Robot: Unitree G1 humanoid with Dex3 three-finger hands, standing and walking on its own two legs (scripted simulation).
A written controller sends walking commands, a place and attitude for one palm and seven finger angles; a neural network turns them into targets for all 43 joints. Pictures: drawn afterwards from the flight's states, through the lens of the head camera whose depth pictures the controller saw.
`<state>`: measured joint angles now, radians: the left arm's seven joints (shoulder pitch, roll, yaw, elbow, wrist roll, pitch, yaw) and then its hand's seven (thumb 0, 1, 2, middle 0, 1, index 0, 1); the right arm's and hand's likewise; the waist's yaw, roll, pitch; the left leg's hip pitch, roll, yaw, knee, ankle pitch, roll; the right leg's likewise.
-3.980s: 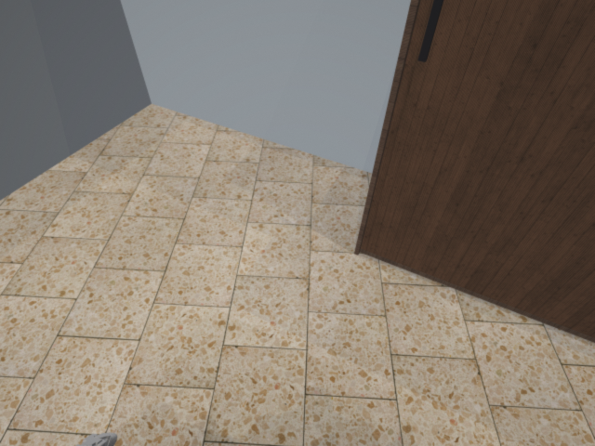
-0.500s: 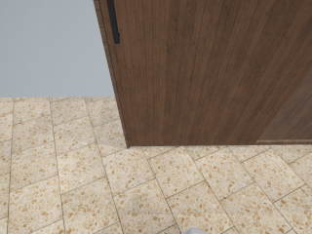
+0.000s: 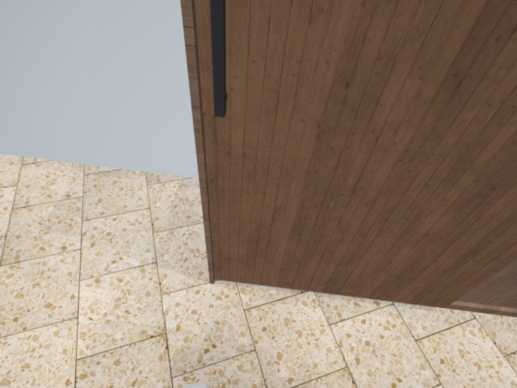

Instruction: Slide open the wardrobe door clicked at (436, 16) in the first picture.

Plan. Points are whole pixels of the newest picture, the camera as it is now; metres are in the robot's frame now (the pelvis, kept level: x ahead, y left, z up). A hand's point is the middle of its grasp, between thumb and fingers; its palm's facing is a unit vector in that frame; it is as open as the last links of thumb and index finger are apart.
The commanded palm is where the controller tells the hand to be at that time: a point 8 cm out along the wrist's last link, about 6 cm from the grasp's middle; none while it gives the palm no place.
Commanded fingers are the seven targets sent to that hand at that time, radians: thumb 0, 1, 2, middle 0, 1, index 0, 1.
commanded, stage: come to a stop and stand still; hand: left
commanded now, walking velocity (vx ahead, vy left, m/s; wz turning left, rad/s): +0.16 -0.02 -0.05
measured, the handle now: (220, 28) +0.57 +0.14 +0.26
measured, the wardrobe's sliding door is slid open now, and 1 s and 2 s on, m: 0.00 0.00 0.00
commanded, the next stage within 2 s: look again from close up in 1.58 s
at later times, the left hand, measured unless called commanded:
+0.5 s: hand (168, 374) +0.16 +0.17 -0.15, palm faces +0.03 -0.97 -0.25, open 7.3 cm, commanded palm none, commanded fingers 0.00 0.90 0.90 -0.20 -0.30 -0.20 -0.30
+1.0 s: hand out of the picture +0.02 +0.23 -0.15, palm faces +0.05 -0.96 -0.27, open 7.4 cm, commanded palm none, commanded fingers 0.00 0.90 0.90 -0.20 -0.30 -0.20 -0.30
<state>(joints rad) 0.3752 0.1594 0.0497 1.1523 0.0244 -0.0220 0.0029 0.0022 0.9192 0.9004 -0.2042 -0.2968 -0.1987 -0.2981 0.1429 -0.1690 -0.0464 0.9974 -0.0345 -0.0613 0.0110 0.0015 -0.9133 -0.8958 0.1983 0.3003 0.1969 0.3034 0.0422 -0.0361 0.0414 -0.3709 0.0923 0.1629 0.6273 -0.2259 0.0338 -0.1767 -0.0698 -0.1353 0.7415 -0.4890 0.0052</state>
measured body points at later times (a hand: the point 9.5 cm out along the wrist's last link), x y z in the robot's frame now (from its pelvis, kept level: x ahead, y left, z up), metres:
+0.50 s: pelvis +0.07 -0.02 +0.01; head +0.11 -0.04 +0.45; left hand +0.16 +0.22 -0.13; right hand +0.09 -0.25 -0.16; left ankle +0.02 +0.11 -0.66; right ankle +0.13 -0.13 -0.72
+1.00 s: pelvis +0.01 +0.04 +0.01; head -0.01 +0.01 +0.46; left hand +0.02 +0.28 -0.13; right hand +0.07 -0.19 -0.15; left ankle +0.04 +0.12 -0.72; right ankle +0.10 -0.09 -0.72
